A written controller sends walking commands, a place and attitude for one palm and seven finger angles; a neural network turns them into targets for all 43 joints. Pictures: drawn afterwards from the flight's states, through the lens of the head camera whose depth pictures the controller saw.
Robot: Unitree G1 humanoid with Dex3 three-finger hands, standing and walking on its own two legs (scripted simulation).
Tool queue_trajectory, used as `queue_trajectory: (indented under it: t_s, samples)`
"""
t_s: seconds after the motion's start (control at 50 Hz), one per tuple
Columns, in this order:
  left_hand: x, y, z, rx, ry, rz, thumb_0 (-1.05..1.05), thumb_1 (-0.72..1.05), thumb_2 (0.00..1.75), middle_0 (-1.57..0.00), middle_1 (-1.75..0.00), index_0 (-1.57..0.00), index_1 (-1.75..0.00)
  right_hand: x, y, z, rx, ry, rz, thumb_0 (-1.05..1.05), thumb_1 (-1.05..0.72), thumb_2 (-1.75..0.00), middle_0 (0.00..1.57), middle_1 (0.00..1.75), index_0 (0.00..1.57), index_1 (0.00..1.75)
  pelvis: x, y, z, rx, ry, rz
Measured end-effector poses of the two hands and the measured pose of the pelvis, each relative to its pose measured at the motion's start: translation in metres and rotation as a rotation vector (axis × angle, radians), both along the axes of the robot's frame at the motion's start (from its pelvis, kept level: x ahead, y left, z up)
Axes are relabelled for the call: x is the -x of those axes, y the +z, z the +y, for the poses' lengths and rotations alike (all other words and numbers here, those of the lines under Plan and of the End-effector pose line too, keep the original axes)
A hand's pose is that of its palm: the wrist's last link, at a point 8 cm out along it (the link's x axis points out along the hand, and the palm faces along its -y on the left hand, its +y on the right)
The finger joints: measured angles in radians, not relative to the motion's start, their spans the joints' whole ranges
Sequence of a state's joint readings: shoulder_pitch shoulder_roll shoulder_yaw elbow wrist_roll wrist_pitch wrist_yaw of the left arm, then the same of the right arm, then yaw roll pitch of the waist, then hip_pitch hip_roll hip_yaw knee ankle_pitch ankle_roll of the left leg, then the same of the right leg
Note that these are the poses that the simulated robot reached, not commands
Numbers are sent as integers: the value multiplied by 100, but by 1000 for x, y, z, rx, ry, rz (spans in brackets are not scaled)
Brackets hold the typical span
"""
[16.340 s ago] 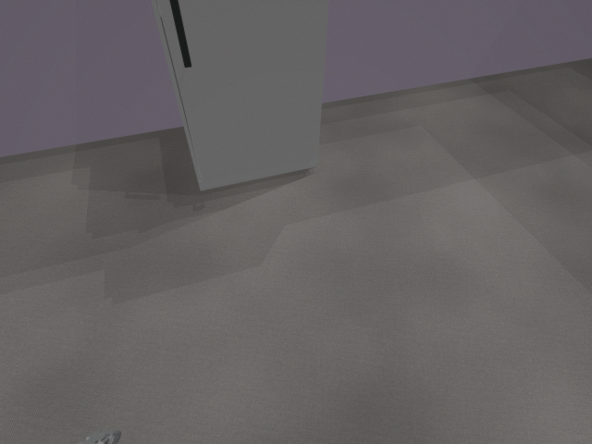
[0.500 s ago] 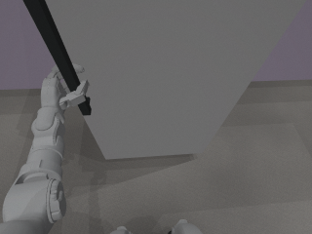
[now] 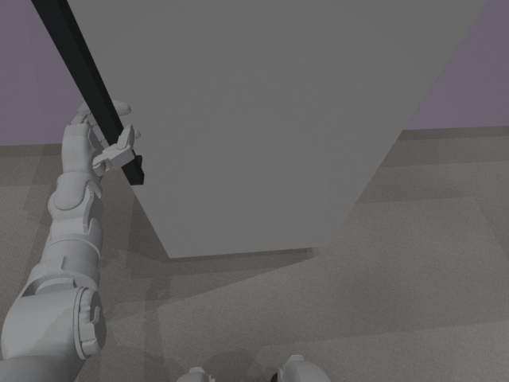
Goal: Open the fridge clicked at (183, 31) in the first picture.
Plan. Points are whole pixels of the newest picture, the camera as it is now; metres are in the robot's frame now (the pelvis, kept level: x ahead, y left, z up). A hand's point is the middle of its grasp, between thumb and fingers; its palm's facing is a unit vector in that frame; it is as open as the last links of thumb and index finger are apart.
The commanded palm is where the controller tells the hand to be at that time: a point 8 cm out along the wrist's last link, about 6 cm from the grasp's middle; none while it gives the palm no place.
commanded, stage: grip the handle and tug to test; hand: left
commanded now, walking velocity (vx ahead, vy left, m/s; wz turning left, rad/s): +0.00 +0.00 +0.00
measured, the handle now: (105, 99) +0.51 +0.22 +0.13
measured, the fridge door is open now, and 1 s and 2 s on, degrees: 0 3 9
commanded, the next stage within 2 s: pull the door a little, standing still in 0.28 s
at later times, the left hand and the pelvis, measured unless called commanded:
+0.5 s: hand (125, 148) +0.46 +0.19 +0.08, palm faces +0.04 -1.00 +0.01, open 5.8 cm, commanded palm +0.41 +0.24 +0.08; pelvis +0.04 +0.01 +0.01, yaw -1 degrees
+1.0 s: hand (124, 166) +0.42 +0.18 +0.09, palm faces +0.02 -1.00 +0.01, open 6.4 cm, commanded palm +0.39 +0.23 +0.08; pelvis +0.11 +0.03 +0.02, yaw -10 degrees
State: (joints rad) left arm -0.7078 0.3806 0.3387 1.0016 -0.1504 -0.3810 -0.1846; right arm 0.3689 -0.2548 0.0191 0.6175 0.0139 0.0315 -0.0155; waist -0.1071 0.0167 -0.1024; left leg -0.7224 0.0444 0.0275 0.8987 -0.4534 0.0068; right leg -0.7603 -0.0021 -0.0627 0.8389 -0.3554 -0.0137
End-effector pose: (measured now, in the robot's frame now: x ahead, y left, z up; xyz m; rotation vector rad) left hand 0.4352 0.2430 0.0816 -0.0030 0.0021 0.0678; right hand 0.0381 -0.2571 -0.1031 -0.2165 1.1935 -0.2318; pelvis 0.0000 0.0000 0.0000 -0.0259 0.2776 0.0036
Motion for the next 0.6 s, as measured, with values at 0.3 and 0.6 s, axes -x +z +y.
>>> queue_trajectory:
  t_s: [0.3,0.6]
  samples:
    - [2,0,0,6,-15,0,1,72,76,-32,-140,-34,-140,-23,11,4,-11,-37,-48,1,-90,-90,20,30,20,30,-22,8,5,0,-29,-5]
    - [2,0,0,10,-15,-1,1,71,78,-33,-140,-35,-139,-74,13,19,-33,25,-103,1,-90,-90,20,30,20,30,-41,11,14,8,-14,2]
